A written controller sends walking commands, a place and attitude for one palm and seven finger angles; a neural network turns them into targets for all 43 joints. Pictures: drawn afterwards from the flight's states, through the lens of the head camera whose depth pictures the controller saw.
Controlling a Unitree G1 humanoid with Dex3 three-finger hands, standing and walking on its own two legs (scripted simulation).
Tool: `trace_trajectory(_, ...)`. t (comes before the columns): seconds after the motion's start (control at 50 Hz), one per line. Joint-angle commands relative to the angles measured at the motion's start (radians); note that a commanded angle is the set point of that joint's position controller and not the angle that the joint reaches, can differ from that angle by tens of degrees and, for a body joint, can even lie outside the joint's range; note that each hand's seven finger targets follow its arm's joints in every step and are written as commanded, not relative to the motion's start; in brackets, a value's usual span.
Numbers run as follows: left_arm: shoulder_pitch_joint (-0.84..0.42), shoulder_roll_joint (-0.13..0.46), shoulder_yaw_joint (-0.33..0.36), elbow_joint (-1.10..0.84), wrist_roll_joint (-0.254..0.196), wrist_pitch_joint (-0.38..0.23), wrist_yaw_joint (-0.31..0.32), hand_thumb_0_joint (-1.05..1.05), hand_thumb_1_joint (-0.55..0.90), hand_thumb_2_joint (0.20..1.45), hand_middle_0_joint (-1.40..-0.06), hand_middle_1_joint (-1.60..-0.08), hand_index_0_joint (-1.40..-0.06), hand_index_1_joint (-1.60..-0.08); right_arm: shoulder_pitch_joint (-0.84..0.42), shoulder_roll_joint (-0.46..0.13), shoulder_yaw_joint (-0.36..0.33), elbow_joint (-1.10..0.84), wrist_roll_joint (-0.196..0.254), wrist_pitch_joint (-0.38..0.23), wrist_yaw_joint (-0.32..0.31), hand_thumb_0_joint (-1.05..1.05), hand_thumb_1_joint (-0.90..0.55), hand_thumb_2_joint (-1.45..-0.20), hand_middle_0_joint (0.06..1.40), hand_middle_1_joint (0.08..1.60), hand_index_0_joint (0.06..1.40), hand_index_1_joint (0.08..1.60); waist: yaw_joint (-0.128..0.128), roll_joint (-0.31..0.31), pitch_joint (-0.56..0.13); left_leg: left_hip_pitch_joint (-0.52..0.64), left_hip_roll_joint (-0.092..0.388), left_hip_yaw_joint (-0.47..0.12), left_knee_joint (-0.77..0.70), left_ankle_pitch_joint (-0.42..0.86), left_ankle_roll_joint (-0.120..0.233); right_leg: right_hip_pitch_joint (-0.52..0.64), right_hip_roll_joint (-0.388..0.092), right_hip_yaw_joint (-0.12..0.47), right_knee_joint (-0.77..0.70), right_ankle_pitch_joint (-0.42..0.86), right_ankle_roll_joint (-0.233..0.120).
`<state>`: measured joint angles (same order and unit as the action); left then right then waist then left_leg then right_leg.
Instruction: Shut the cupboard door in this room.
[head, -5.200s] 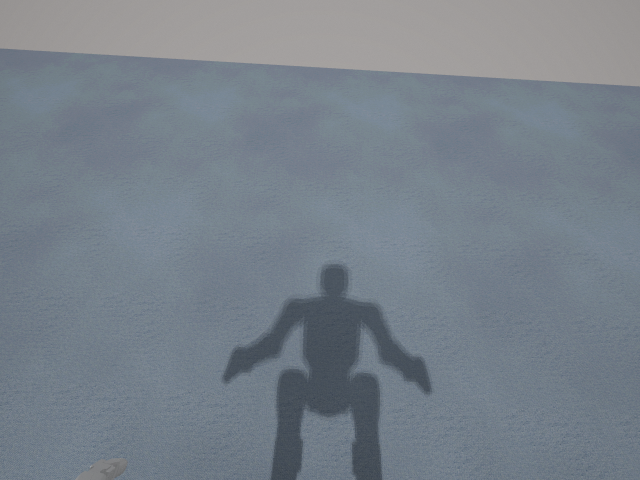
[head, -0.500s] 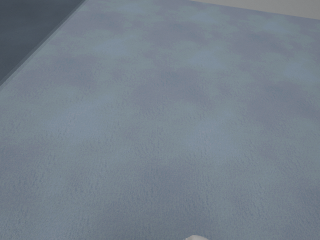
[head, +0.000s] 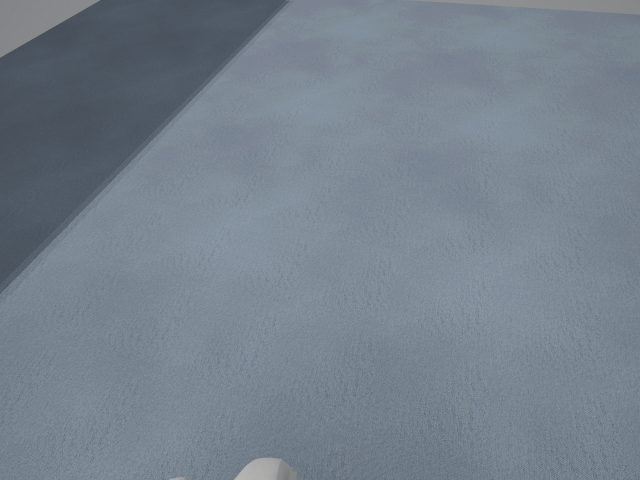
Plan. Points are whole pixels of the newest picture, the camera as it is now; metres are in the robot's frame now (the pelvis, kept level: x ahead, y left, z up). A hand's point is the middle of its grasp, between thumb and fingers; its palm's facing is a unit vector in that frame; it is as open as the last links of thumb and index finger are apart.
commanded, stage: turn or walk to find it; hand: left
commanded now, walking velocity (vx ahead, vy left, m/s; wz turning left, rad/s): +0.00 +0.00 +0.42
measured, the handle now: out of the picture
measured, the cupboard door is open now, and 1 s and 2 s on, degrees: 89 89 89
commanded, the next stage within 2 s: none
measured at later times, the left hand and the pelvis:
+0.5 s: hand out of the picture -0.01 +0.27 -0.17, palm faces +0.25 -0.94 -0.25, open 7.4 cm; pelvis -0.02 +0.04 +0.00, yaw +12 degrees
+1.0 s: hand out of the picture -0.06 +0.20 -0.16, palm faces +0.43 -0.87 -0.25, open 7.4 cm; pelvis -0.04 +0.00 +0.00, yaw +26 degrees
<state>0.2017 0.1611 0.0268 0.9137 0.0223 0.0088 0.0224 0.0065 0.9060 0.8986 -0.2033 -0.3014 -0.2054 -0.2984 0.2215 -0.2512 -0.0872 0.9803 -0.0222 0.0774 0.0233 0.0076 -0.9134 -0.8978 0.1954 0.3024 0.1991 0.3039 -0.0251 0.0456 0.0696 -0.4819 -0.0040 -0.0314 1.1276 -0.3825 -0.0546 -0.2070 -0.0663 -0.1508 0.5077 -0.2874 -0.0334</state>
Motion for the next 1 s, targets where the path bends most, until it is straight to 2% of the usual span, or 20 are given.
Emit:
trace_trajectory(0.0, 0.054, 0.212, 0.058, -0.046, 0.005, -0.021, 0.014, 0.000, 0.900, 0.900, -0.200, -0.300, -0.200, -0.300, -0.057, -0.048, -0.003, -0.074, 0.002, -0.021, -0.005, 0.000, -0.900, -0.900, 0.200, 0.300, 0.200, 0.300, 0.047, -0.195, -0.047, -0.045, 0.034, 0.033, -0.089, -0.035, -0.019, 0.107, -0.260, 0.153, -0.177, 0.364, -0.098)
trace_trajectory(0.12, 0.105, 0.253, 0.074, -0.005, 0.011, -0.012, 0.012, 0.000, 0.900, 0.900, -0.200, -0.300, -0.200, -0.300, -0.101, -0.032, 0.016, -0.084, 0.015, -0.038, -0.010, 0.000, -0.900, -0.900, 0.200, 0.300, 0.200, 0.300, 0.078, -0.256, -0.107, 0.083, 0.025, 0.102, -0.380, -0.082, 0.000, 0.165, -0.290, 0.123, -0.080, 0.582, -0.108)
trace_trajectory(0.18, 0.068, 0.253, 0.074, 0.003, 0.003, -0.004, 0.009, 0.000, 0.900, 0.900, -0.200, -0.300, -0.200, -0.300, -0.035, -0.045, 0.017, -0.066, 0.013, -0.047, -0.013, 0.000, -0.900, -0.900, 0.200, 0.300, 0.200, 0.300, 0.035, -0.225, -0.124, 0.232, 0.024, 0.128, -0.608, 0.090, 0.015, 0.100, -0.268, 0.058, 0.006, 0.488, -0.044)
trace_trajectory(0.2, 0.064, 0.239, 0.072, -0.002, -0.006, 0.003, 0.006, 0.000, 0.900, 0.900, -0.200, -0.300, -0.200, -0.300, 0.001, -0.078, 0.010, -0.059, 0.009, -0.055, -0.013, 0.000, -0.900, -0.900, 0.200, 0.300, 0.200, 0.300, 0.007, -0.141, -0.137, 0.354, 0.054, 0.101, -0.715, 0.220, 0.032, 0.001, -0.243, 0.022, 0.090, 0.370, 0.002)
trace_trajectory(0.22, 0.087, 0.189, 0.067, -0.026, -0.012, 0.012, 0.000, 0.000, 0.900, 0.900, -0.200, -0.300, -0.200, -0.300, 0.019, -0.169, -0.009, -0.068, 0.001, -0.064, -0.015, 0.000, -0.900, -0.900, 0.200, 0.300, 0.200, 0.300, 0.001, 0.104, -0.161, 0.490, 0.251, -0.162, -0.763, 0.435, 0.119, -0.214, -0.134, -0.032, 0.262, 0.063, 0.074)
trace_trajectory(0.24, 0.040, 0.142, 0.046, -0.065, -0.007, 0.016, -0.003, 0.000, 0.900, 0.900, -0.200, -0.300, -0.200, -0.300, 0.070, -0.233, -0.023, -0.062, 0.002, -0.059, -0.019, 0.000, -0.900, -0.900, 0.200, 0.300, 0.200, 0.300, -0.027, 0.247, -0.134, 0.468, 0.414, -0.317, -0.801, 0.658, 0.235, -0.331, -0.056, -0.006, 0.440, -0.362, 0.106)
trace_trajectory(0.26, -0.027, 0.153, 0.046, -0.063, -0.001, 0.030, 0.007, 0.000, 0.900, 0.900, -0.200, -0.300, -0.200, -0.300, 0.093, -0.217, -0.022, -0.039, 0.000, -0.063, -0.033, 0.000, -0.900, -0.900, 0.200, 0.300, 0.200, 0.300, -0.053, 0.225, -0.130, 0.413, 0.392, -0.312, -0.810, 0.618, 0.248, -0.331, -0.057, 0.092, 0.547, -0.343, 0.099)
trace_trajectory(0.28, -0.047, 0.157, 0.051, -0.059, -0.003, 0.031, 0.004, 0.000, 0.900, 0.900, -0.200, -0.300, -0.200, -0.300, 0.057, -0.196, -0.016, -0.048, 0.000, -0.062, -0.041, 0.000, -0.900, -0.900, 0.200, 0.300, 0.200, 0.300, -0.033, 0.206, -0.107, 0.388, 0.357, -0.284, -0.800, 0.564, 0.243, -0.357, -0.061, 0.121, 0.599, -0.287, 0.097)
trace_trajectory(0.32, -0.014, 0.159, 0.054, -0.026, -0.004, 0.025, -0.008, 0.000, 0.900, 0.900, -0.200, -0.300, -0.200, -0.300, -0.029, -0.151, 0.002, -0.074, 0.001, -0.067, -0.044, 0.000, -0.900, -0.900, 0.200, 0.300, 0.200, 0.300, 0.008, 0.109, -0.076, 0.353, 0.279, -0.188, -0.798, 0.546, 0.218, -0.337, -0.059, 0.127, 0.616, -0.167, 0.103)
trace_trajectory(0.36, 0.008, 0.158, 0.053, -0.016, -0.005, 0.025, -0.012, 0.000, 0.900, 0.900, -0.200, -0.300, -0.200, -0.300, -0.034, -0.145, 0.006, -0.080, 0.004, -0.074, -0.043, 0.000, -0.900, -0.900, 0.200, 0.300, 0.200, 0.300, 0.014, 0.100, -0.086, 0.358, 0.238, -0.146, -0.798, 0.586, 0.204, -0.307, -0.046, 0.121, 0.585, -0.129, 0.111)
trace_trajectory(0.56, -0.032, 0.131, 0.043, -0.063, -0.013, 0.019, -0.004, 0.000, 0.900, 0.900, -0.200, -0.300, -0.200, -0.300, -0.006, -0.158, -0.015, -0.091, -0.005, -0.057, -0.035, 0.000, -0.900, -0.900, 0.200, 0.300, 0.200, 0.300, -0.007, 0.116, -0.091, 0.314, 0.223, -0.264, -0.774, 0.517, 0.225, -0.170, 0.017, 0.106, 0.262, -0.159, 0.106)
trace_trajectory(0.62, 0.058, 0.141, 0.046, -0.046, -0.016, 0.007, 0.000, 0.000, 0.900, 0.900, -0.200, -0.300, -0.200, -0.300, -0.036, -0.154, -0.019, -0.103, 0.000, -0.053, -0.031, 0.000, -0.900, -0.900, 0.200, 0.300, 0.200, 0.300, 0.040, 0.103, -0.122, 0.233, 0.183, -0.265, -0.712, 0.469, 0.189, -0.010, 0.036, 0.093, 0.034, -0.013, 0.098)
trace_trajectory(0.64, 0.088, 0.160, 0.051, -0.039, -0.013, -0.001, 0.003, 0.000, 0.900, 0.900, -0.200, -0.300, -0.200, -0.300, -0.038, -0.133, -0.018, -0.107, 0.006, -0.053, -0.028, 0.000, -0.900, -0.900, 0.200, 0.300, 0.200, 0.300, 0.056, 0.050, -0.127, 0.152, 0.143, -0.243, -0.663, 0.376, 0.150, 0.099, 0.011, 0.107, -0.094, 0.078, 0.092)
trace_trajectory(0.66, 0.104, 0.224, 0.064, -0.040, 0.000, -0.011, 0.010, 0.000, 0.900, 0.900, -0.200, -0.300, -0.200, -0.300, -0.018, -0.079, -0.010, -0.117, 0.014, -0.054, -0.022, 0.000, -0.900, -0.900, 0.200, 0.300, 0.200, 0.300, 0.061, -0.120, -0.136, -0.002, 0.053, -0.157, -0.517, 0.181, 0.089, 0.221, -0.155, 0.272, -0.199, 0.051, 0.044)
trace_trajectory(0.68, 0.097, 0.304, 0.079, -0.056, 0.010, -0.014, 0.014, 0.000, 0.900, 0.900, -0.200, -0.300, -0.200, -0.300, -0.028, -0.032, -0.001, -0.145, 0.012, -0.052, -0.018, 0.000, -0.900, -0.900, 0.200, 0.300, 0.200, 0.300, 0.069, -0.341, -0.090, -0.121, -0.068, -0.012, -0.290, -0.149, 0.029, 0.187, -0.388, 0.483, -0.256, 0.126, -0.067)
trace_trajectory(0.7, 0.080, 0.289, 0.079, -0.070, -0.003, -0.013, 0.015, 0.000, 0.900, 0.900, -0.200, -0.300, -0.200, -0.300, -0.031, -0.091, -0.018, -0.133, -0.002, -0.033, -0.021, 0.000, -0.900, -0.900, 0.200, 0.300, 0.200, 0.300, 0.073, -0.309, -0.090, -0.074, -0.022, -0.070, -0.113, -0.173, 0.035, 0.038, -0.414, 0.477, -0.288, 0.037, -0.111)
trace_trajectory(0.74, -0.030, 0.229, 0.063, -0.090, -0.003, -0.010, 0.013, 0.000, 0.900, 0.900, -0.200, -0.300, -0.200, -0.300, -0.021, -0.083, -0.024, -0.096, -0.003, -0.020, -0.010, 0.000, -0.900, -0.900, 0.200, 0.300, 0.200, 0.300, 0.018, -0.200, -0.005, -0.080, 0.005, -0.060, 0.065, -0.059, 0.031, -0.065, -0.305, 0.347, -0.285, -0.025, -0.087)
trace_trajectory(0.78, -0.074, 0.187, 0.051, -0.096, -0.002, -0.017, 0.014, 0.000, 0.900, 0.900, -0.200, -0.300, -0.200, -0.300, 0.029, -0.066, -0.020, -0.068, -0.003, -0.020, -0.003, 0.000, -0.900, -0.900, 0.200, 0.300, 0.200, 0.300, -0.011, -0.189, -0.014, -0.070, 0.026, -0.024, 0.091, 0.019, 0.010, -0.040, -0.248, 0.208, -0.236, 0.111, -0.067)
trace_trajectory(0.86, 0.023, 0.201, 0.052, -0.059, 0.002, -0.021, 0.013, 0.000, 0.900, 0.900, -0.200, -0.300, -0.200, -0.300, -0.008, -0.052, -0.009, -0.066, 0.000, -0.019, -0.004, 0.000, -0.900, -0.900, 0.200, 0.300, 0.200, 0.300, 0.033, -0.206, -0.048, -0.056, 0.032, 0.020, -0.017, -0.004, -0.015, 0.063, -0.255, 0.150, -0.196, 0.268, -0.082)
trace_trajectory(0.98, 0.083, 0.247, 0.068, -0.014, 0.012, -0.012, 0.010, 0.000, 0.900, 0.900, -0.200, -0.300, -0.200, -0.300, -0.090, -0.031, 0.010, -0.082, 0.012, -0.032, -0.006, 0.000, -0.900, -0.900, 0.200, 0.300, 0.200, 0.300, 0.075, -0.240, -0.071, 0.046, 0.034, 0.089, -0.302, -0.095, -0.007, 0.112, -0.295, 0.131, -0.136, 0.410, -0.107)
